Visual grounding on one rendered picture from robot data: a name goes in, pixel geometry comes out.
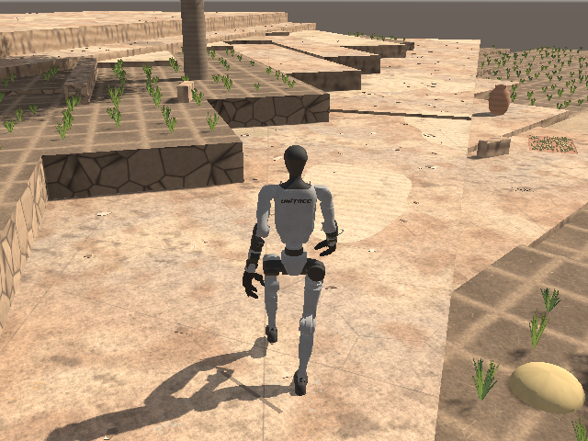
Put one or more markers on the robot left hand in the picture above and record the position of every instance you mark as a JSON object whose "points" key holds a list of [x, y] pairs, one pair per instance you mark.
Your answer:
{"points": [[247, 283]]}

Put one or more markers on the robot right upper arm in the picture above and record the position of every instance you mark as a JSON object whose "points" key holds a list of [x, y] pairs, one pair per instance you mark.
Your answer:
{"points": [[327, 206]]}

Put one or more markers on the left robot shin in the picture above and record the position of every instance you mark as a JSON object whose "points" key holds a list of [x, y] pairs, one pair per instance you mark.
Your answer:
{"points": [[271, 307]]}

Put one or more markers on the robot left upper arm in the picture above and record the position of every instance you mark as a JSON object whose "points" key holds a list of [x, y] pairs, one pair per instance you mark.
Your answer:
{"points": [[263, 209]]}

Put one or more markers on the robot right forearm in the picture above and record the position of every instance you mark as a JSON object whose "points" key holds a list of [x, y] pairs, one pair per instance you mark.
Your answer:
{"points": [[332, 237]]}

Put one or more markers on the robot left forearm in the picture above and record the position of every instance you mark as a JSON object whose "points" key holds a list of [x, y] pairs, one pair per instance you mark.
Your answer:
{"points": [[254, 252]]}

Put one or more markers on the robot left thigh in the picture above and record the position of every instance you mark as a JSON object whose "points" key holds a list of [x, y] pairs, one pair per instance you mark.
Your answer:
{"points": [[272, 267]]}

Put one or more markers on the robot right hand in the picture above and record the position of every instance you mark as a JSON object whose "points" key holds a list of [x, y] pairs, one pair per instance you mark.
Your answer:
{"points": [[323, 244]]}

